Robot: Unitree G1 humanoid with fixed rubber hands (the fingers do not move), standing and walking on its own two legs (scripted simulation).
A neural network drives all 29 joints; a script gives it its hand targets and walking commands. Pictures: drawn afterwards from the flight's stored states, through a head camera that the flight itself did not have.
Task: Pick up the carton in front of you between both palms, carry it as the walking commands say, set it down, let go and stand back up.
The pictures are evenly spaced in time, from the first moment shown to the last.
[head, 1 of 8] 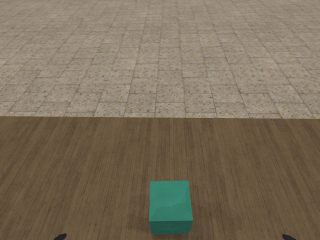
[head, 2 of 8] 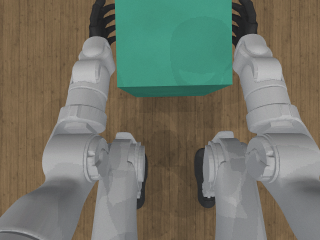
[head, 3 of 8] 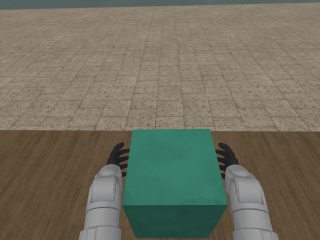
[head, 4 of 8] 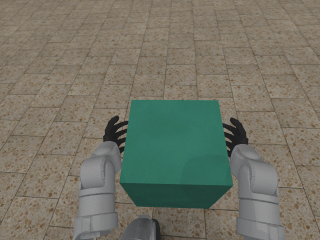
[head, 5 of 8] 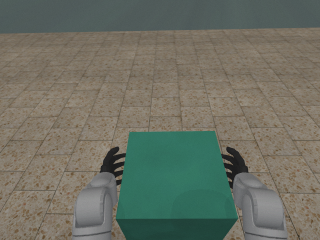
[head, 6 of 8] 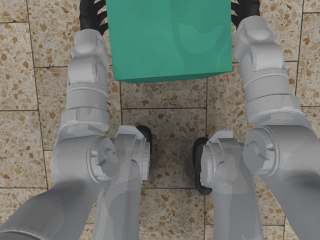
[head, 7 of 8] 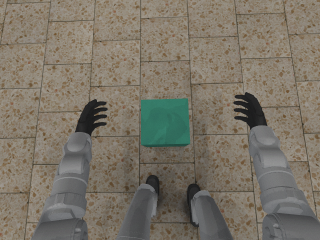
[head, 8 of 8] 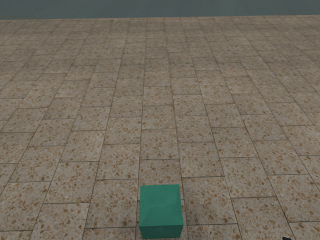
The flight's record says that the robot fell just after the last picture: no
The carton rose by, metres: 0.69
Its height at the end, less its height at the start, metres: -0.09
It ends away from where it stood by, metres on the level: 3.10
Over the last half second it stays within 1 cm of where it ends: yes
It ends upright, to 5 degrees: yes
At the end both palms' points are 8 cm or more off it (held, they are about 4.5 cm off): yes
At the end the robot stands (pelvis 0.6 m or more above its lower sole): yes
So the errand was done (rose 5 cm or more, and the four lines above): yes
